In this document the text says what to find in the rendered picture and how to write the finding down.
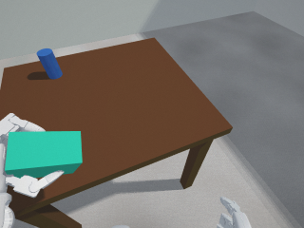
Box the table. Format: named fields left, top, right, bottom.
left=0, top=37, right=233, bottom=228

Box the left robot hand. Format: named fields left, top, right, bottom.
left=0, top=113, right=65, bottom=198

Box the sponge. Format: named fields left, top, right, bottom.
left=5, top=131, right=83, bottom=179

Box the right robot hand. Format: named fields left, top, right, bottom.
left=217, top=196, right=252, bottom=228

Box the robot left forearm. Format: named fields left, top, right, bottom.
left=0, top=192, right=15, bottom=228

